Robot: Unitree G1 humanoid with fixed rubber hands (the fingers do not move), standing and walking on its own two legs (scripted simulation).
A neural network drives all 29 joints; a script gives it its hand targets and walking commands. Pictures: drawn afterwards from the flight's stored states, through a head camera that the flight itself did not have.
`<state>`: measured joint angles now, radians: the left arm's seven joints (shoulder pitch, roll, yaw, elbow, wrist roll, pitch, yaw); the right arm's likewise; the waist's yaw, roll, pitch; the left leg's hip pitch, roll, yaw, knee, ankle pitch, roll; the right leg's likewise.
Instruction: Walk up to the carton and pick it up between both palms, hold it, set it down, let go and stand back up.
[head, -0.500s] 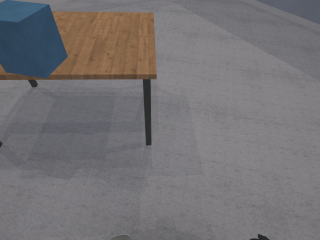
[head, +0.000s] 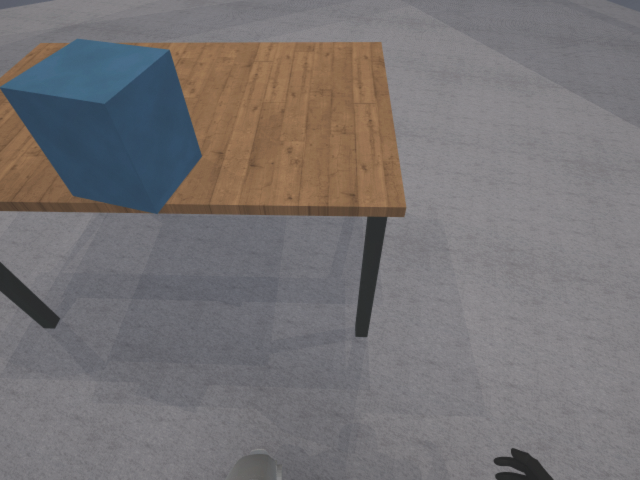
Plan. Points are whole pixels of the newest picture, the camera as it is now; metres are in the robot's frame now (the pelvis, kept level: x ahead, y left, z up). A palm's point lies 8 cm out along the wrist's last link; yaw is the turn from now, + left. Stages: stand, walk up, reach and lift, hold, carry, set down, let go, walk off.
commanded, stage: walk up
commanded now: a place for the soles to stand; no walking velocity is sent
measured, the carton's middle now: (118, 127) +0.74 +0.46 +0.03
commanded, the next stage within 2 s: none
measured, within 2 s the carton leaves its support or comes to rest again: neither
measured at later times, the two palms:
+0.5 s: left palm (63, 380) +0.26 +0.40 -0.08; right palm (435, 409) +0.25 -0.14 -0.11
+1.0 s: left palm (42, 271) +0.45 +0.53 -0.08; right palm (331, 333) +0.37 +0.01 -0.12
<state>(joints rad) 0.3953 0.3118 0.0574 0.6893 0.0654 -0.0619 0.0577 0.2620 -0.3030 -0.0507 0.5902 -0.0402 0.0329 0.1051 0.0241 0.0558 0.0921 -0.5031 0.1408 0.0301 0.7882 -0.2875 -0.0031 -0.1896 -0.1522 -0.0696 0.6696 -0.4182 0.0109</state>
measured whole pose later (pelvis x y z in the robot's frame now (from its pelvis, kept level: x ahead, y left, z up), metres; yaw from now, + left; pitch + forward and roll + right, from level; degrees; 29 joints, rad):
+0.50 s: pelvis +0.18 +0.13 +0.00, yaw -1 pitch -4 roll -2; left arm 0.36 0.24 0.03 0.65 0.07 -0.05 0.09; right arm 0.32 -0.33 -0.04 0.63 -0.06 0.10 0.07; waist -0.02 0.11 0.09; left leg -0.55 0.07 0.00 1.21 -0.41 -0.04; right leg -0.30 -0.05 -0.08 0.68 -0.32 -0.02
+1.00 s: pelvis +0.32 +0.29 -0.01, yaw -4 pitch -2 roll -1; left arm 0.32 0.23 0.02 0.58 0.05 -0.04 0.08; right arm 0.32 -0.32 0.00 0.66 -0.04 0.09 0.03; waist -0.03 0.06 0.08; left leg -0.40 0.03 0.09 0.97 -0.53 0.01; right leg -0.38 0.00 -0.07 0.76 -0.32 -0.05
